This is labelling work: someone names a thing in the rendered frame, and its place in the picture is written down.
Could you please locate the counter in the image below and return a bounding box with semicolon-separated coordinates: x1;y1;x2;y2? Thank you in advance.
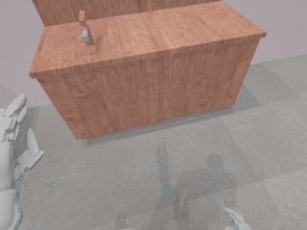
29;0;267;140

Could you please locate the right robot hand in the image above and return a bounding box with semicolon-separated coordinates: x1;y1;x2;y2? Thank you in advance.
224;208;252;230

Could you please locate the left robot forearm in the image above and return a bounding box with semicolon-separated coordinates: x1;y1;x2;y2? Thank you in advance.
0;189;23;230

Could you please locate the left robot hand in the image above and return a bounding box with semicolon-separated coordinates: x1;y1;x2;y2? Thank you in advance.
0;93;44;191

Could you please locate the tap lever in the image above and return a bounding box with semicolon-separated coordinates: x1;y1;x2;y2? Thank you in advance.
82;27;89;42

